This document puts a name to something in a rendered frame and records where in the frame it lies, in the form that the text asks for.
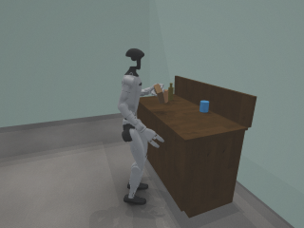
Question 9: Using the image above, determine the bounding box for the table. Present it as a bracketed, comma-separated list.
[137, 75, 257, 218]

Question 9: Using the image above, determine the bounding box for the right robot hand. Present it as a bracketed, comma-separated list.
[142, 128, 164, 148]

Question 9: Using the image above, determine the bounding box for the sponge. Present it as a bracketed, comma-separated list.
[154, 84, 165, 104]

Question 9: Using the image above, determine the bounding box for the right robot shin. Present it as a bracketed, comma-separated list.
[128, 165, 144, 199]

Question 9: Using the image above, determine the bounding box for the left robot hand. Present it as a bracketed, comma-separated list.
[150, 84, 165, 97]

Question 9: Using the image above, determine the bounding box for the robot left forearm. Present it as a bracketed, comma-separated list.
[140, 87, 152, 96]

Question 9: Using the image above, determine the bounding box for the right robot upper arm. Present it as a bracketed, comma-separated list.
[117, 75, 135, 110]

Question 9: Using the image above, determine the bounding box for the robot right forearm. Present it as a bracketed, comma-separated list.
[119, 104, 146, 133]

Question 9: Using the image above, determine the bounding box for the robot right foot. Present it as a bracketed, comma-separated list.
[123, 194, 146, 205]

